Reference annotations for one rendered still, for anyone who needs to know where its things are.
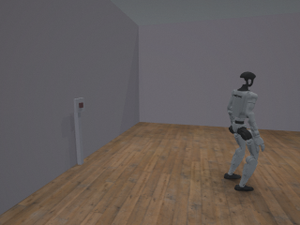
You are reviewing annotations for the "robot right foot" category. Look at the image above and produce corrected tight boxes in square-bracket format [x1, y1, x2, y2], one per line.
[234, 184, 254, 191]

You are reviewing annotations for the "left robot upper arm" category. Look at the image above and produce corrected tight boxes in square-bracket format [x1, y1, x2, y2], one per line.
[227, 89, 237, 111]

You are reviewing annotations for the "right robot upper arm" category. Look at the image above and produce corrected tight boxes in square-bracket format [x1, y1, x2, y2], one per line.
[245, 91, 258, 118]

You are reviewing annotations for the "right robot forearm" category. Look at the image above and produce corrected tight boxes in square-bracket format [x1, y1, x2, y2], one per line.
[247, 112, 261, 138]

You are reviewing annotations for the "robot right hand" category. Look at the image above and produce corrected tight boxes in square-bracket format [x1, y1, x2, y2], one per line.
[254, 137, 265, 154]

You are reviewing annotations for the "left robot forearm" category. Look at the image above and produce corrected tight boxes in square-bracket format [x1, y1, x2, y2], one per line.
[227, 109, 235, 123]

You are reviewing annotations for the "panel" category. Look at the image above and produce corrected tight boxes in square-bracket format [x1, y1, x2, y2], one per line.
[73, 97, 85, 165]

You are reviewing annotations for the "humanoid robot head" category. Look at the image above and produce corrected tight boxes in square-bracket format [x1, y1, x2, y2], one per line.
[237, 71, 256, 92]

